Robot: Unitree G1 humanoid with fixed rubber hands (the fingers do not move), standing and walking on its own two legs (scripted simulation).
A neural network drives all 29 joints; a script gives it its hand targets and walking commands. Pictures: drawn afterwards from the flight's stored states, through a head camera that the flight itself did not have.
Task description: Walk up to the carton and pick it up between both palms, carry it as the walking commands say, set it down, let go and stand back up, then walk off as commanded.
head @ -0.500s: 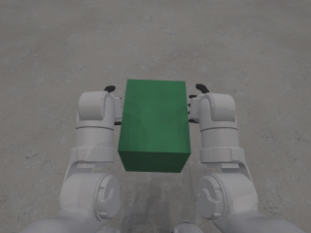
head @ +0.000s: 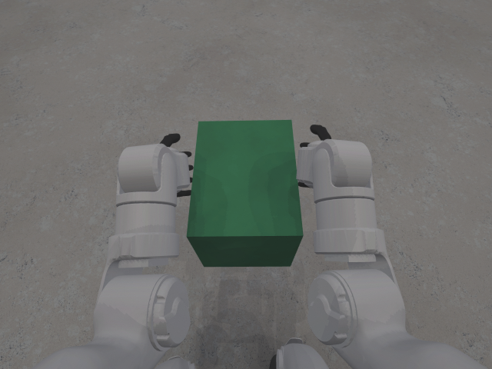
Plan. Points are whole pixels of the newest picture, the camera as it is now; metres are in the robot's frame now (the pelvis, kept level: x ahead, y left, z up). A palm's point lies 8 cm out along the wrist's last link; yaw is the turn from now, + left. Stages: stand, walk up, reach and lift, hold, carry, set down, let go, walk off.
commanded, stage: carry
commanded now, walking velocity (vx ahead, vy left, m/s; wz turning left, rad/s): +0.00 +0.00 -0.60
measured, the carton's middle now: (246, 196) +0.40 +0.01 +0.02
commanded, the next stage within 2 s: none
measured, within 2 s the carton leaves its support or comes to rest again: neither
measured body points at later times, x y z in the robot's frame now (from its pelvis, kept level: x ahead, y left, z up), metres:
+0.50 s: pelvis -0.15 +0.01 +0.00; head -0.07 -0.01 +0.44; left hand +0.28 +0.03 +0.10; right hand +0.22 -0.21 +0.11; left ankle -0.07 +0.11 -0.71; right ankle -0.12 -0.14 -0.71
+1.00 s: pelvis -0.30 +0.06 +0.00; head -0.28 +0.03 +0.45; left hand +0.09 +0.02 +0.11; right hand +0.01 -0.21 +0.13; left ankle -0.19 +0.14 -0.71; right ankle -0.25 -0.08 -0.71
